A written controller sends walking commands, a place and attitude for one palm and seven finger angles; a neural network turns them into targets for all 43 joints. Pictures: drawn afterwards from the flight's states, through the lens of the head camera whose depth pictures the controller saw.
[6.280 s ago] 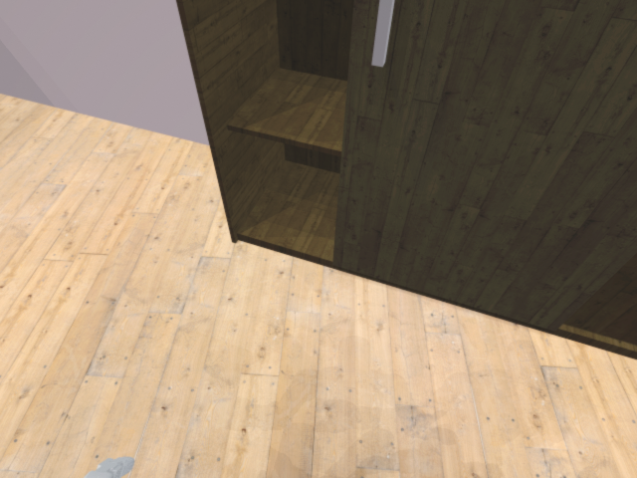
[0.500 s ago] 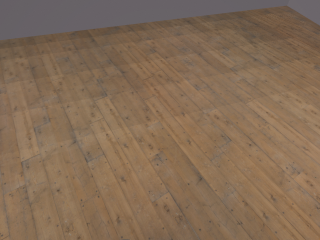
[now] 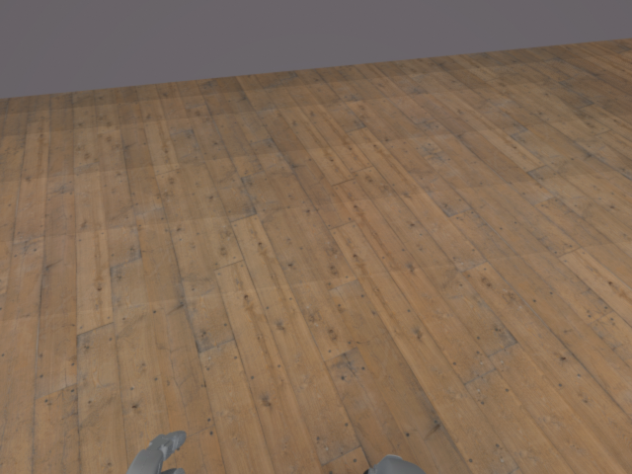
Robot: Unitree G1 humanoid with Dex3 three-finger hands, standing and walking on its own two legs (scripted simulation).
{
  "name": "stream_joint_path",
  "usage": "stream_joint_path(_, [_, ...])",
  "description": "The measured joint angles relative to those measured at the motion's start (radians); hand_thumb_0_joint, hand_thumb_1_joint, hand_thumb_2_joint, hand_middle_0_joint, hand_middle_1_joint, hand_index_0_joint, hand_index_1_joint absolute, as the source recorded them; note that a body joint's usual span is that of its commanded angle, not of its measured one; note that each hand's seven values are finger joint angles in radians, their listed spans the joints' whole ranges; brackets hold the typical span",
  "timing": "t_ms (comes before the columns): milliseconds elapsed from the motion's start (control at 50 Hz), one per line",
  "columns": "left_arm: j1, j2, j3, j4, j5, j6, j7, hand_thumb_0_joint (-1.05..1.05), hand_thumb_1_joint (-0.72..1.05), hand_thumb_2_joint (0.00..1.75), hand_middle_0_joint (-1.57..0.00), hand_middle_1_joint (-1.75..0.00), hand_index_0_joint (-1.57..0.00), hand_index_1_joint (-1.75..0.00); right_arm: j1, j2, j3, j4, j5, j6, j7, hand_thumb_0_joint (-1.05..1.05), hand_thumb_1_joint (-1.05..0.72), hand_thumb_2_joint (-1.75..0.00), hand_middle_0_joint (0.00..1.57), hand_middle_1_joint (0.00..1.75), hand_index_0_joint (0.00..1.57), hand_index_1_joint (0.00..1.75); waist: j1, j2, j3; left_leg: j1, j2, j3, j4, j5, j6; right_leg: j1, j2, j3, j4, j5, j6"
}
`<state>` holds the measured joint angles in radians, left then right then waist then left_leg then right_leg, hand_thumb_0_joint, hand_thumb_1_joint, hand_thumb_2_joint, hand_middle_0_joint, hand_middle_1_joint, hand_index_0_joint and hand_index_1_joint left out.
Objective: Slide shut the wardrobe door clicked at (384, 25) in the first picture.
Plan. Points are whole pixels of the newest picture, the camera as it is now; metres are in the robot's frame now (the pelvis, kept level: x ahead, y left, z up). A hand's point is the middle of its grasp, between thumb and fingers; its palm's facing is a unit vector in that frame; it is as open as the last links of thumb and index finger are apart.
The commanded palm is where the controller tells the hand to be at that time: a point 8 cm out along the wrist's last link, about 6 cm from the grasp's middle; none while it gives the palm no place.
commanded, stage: turn to face it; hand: right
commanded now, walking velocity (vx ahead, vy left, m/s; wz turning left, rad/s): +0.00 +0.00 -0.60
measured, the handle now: out of the picture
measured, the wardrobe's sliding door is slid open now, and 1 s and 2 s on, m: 0.42 0.42 0.42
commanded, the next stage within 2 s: none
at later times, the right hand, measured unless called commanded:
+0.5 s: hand (462, 462) +0.17 -0.18 -0.13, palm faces +0.17 +0.96 -0.21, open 7.4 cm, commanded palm none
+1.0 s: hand out of the picture -0.03 -0.23 -0.17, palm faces +0.53 +0.80 -0.27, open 7.4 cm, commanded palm none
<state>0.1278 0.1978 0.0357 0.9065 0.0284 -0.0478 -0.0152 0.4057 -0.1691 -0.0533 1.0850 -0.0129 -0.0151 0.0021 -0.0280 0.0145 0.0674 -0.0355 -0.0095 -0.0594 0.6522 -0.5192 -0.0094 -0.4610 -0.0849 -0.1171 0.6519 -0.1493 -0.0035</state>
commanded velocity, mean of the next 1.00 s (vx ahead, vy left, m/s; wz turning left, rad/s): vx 0.00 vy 0.00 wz -0.60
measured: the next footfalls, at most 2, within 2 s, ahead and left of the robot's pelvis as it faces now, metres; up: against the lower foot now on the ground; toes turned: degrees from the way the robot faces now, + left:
left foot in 0.48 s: +0.13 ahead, +0.11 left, +0.00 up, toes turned -8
right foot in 0.92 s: +0.06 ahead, -0.14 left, +0.00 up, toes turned -35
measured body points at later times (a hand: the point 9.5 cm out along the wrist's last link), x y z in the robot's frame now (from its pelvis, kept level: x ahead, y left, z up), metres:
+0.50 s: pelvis +0.07 +0.01 +0.02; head +0.09 +0.02 +0.47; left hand +0.09 +0.23 -0.15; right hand +0.16 -0.23 -0.11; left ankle +0.09 +0.12 -0.72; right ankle +0.11 -0.10 -0.71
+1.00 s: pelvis +0.08 -0.03 +0.01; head +0.11 -0.07 +0.46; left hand +0.34 +0.13 -0.10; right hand -0.05 -0.28 -0.14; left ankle +0.09 +0.12 -0.66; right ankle +0.03 -0.12 -0.71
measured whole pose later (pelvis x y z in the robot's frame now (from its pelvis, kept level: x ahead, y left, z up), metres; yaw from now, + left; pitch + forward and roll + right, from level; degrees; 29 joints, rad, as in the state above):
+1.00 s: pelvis +0.08 -0.03 +0.01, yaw -30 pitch +1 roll +0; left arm 0.07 0.26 0.06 0.85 0.01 0.03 -0.02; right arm 0.27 -0.28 -0.07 0.95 -0.02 0.07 -0.02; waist -0.04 0.06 0.10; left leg -0.38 0.16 0.13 1.01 -0.54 -0.08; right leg -0.32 -0.01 -0.10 0.64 -0.33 -0.03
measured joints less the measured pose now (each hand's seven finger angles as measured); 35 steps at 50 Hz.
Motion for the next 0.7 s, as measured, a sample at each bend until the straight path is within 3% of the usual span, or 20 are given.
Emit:
stream_joint_path(60, [0.004, -0.022, -0.016, 0.007, -0.001, -0.006, 0.014, 0.01, 0.91, 0.90, -0.20, -0.30, -0.20, -0.29, -0.041, -0.023, -0.007, 0.009, 0.002, 0.019, -0.002, 0.01, -0.90, -0.90, 0.20, 0.30, 0.20, 0.30, 0.002, 0.018, 0.009, -0.194, -0.005, 0.017, 0.431, -0.008, 0.020, 0.031, -0.004, -0.040, 0.045, -0.080, -0.053])
stream_joint_path(100, [0.029, -0.037, -0.019, 0.026, -0.002, -0.004, 0.024, 0.01, 0.91, 0.90, -0.20, -0.30, -0.20, -0.29, -0.083, -0.036, -0.010, 0.001, -0.004, 0.021, -0.001, 0.01, -0.91, -0.90, 0.20, 0.30, 0.20, 0.30, 0.017, 0.020, 0.003, -0.290, 0.016, 0.060, 0.530, 0.051, 0.016, 0.074, 0.010, -0.047, -0.013, -0.070, -0.058])
stream_joint_path(160, [0.082, -0.049, -0.009, 0.070, -0.011, 0.001, 0.040, 0.00, 0.93, 0.90, -0.20, -0.30, -0.20, -0.29, -0.147, -0.041, -0.008, -0.034, -0.007, 0.019, -0.006, 0.01, -0.91, -0.90, 0.20, 0.30, 0.20, 0.30, 0.031, 0.015, -0.017, -0.367, 0.054, 0.095, 0.453, 0.118, -0.001, 0.126, 0.046, -0.038, -0.122, -0.028, -0.070])
stream_joint_path(280, [0.167, -0.036, 0.003, 0.128, -0.008, 0.042, 0.026, 0.00, 0.94, 0.90, -0.21, -0.30, -0.20, -0.29, -0.234, -0.014, -0.005, -0.105, -0.009, 0.029, -0.017, 0.00, -0.91, -0.90, 0.20, 0.30, 0.20, 0.30, 0.058, 0.002, -0.053, -0.413, 0.072, 0.084, 0.290, 0.160, -0.032, 0.161, 0.105, 0.005, -0.220, 0.009, -0.082])
stream_joint_path(380, [0.199, -0.040, 0.014, 0.131, -0.003, 0.066, 0.017, 0.01, 0.93, 0.90, -0.21, -0.30, -0.20, -0.29, -0.272, 0.010, -0.003, -0.132, -0.005, 0.047, -0.020, 0.00, -0.91, -0.90, 0.20, 0.30, 0.20, 0.30, 0.089, -0.016, -0.057, -0.381, 0.056, 0.081, 0.193, 0.122, -0.042, 0.152, 0.128, 0.053, -0.215, 0.004, -0.074])
stream_joint_path(460, [0.207, -0.035, 0.026, 0.118, -0.004, 0.078, 0.013, 0.01, 0.92, 0.90, -0.21, -0.30, -0.20, -0.29, -0.282, 0.026, 0.003, -0.151, 0.003, 0.044, -0.022, 0.00, -0.91, -0.90, 0.20, 0.30, 0.20, 0.30, 0.104, -0.038, -0.055, -0.290, 0.034, 0.087, 0.005, 0.158, -0.035, 0.124, 0.140, 0.101, -0.178, -0.010, -0.055])
stream_joint_path(500, [0.207, -0.027, 0.034, 0.109, -0.011, 0.085, 0.009, 0.01, 0.91, 0.90, -0.21, -0.30, -0.20, -0.29, -0.276, 0.032, 0.006, -0.162, 0.002, 0.032, -0.026, 0.00, -0.91, -0.90, 0.20, 0.30, 0.20, 0.30, 0.096, -0.051, -0.056, -0.236, 0.028, 0.102, -0.112, 0.223, -0.009, 0.096, 0.143, 0.125, -0.125, -0.037, -0.036])
stream_joint_path(560, [0.188, -0.010, 0.049, 0.096, -0.009, 0.108, 0.005, 0.01, 0.91, 0.90, -0.20, -0.30, -0.20, -0.29, -0.252, 0.038, 0.012, -0.170, -0.003, 0.026, -0.030, 0.00, -0.90, -0.90, 0.20, 0.30, 0.20, 0.30, 0.087, -0.057, -0.054, -0.215, 0.042, 0.147, -0.116, 0.219, 0.031, 0.010, 0.140, 0.119, 0.136, -0.249, 0.011])
stream_joint_path(620, [0.155, 0.015, 0.060, 0.076, -0.005, 0.118, 0.000, 0.01, 0.91, 0.90, -0.20, -0.30, -0.20, -0.29, -0.226, 0.033, 0.015, -0.166, -0.003, 0.023, -0.032, 0.00, -0.90, -0.90, 0.20, 0.30, 0.20, 0.30, 0.079, -0.054, -0.043, -0.177, 0.062, 0.187, -0.151, 0.224, 0.034, -0.061, 0.107, 0.095, 0.389, -0.248, 0.045])
stream_joint_path(700, [0.106, 0.048, 0.067, 0.052, -0.005, 0.125, -0.003, 0.01, 0.91, 0.90, -0.20, -0.30, -0.20, -0.29, -0.198, 0.017, 0.011, -0.157, -0.007, 0.020, -0.034, 0.00, -0.91, -0.90, 0.20, 0.30, 0.20, 0.30, 0.065, -0.043, -0.024, -0.150, 0.093, 0.239, -0.163, 0.218, 0.028, -0.073, 0.056, 0.086, 0.460, -0.231, 0.074])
